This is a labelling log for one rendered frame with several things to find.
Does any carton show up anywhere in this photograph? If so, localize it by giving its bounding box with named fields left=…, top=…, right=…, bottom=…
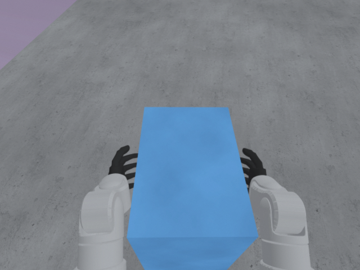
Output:
left=127, top=107, right=259, bottom=270

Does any right robot forearm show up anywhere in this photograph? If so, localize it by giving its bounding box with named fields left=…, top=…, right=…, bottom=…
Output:
left=249, top=175, right=314, bottom=270

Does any left robot hand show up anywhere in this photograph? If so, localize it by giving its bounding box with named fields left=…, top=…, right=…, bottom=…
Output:
left=108, top=145, right=138, bottom=189

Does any right robot hand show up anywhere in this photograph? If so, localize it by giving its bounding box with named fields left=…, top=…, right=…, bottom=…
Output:
left=240, top=148, right=267, bottom=193

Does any left robot forearm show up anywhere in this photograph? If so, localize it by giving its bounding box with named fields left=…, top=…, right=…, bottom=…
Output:
left=73, top=173, right=131, bottom=270

